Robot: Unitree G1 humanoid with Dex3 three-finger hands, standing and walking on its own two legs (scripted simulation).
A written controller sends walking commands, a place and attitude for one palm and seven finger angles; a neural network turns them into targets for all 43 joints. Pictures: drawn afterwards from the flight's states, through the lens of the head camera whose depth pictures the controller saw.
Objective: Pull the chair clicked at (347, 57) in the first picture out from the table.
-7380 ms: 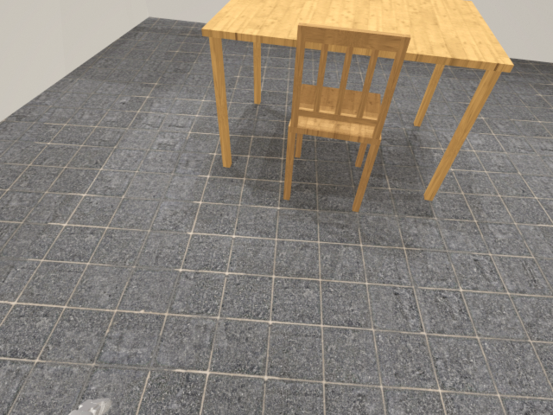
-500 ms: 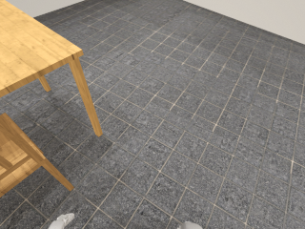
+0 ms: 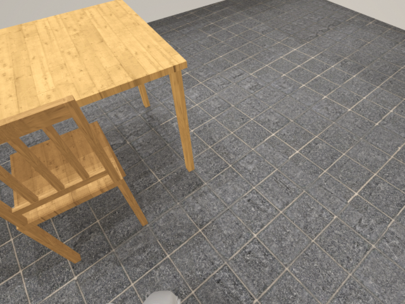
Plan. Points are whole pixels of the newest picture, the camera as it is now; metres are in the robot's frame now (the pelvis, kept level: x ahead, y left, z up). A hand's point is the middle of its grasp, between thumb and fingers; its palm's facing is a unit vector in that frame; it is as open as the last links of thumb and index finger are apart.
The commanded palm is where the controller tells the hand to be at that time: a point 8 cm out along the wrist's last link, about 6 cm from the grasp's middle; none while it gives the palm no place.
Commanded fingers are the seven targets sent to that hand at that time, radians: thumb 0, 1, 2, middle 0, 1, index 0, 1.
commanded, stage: turn to face it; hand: left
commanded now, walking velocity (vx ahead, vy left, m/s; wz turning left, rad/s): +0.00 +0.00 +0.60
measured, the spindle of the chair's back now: (39, 166) +0.49 +0.53 -0.11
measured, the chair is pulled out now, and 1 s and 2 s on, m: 0.00 0.00 0.00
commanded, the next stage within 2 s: take the last steps up to it in 0.86 s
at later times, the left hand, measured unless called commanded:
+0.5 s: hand out of the picture +0.03 +0.29 -0.16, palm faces +0.32 -0.91 -0.25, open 7.4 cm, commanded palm none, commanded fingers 0.00 0.90 0.90 -0.20 -0.30 -0.20 -0.30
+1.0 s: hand out of the picture -0.05 +0.20 -0.15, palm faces +0.53 -0.81 -0.26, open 7.4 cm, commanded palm none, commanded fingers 0.00 0.90 0.90 -0.20 -0.30 -0.20 -0.30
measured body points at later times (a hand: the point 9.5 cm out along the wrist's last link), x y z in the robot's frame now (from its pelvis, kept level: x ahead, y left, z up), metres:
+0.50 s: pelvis -0.01 +0.05 +0.00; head +0.01 +0.07 +0.45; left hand +0.01 +0.34 -0.14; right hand +0.15 -0.17 -0.13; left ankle -0.01 +0.14 -0.74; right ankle +0.04 -0.11 -0.68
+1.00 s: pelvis -0.01 +0.00 +0.00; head +0.02 +0.00 +0.45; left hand -0.08 +0.25 -0.13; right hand +0.15 -0.20 -0.16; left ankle -0.12 +0.13 -0.68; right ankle +0.04 -0.08 -0.74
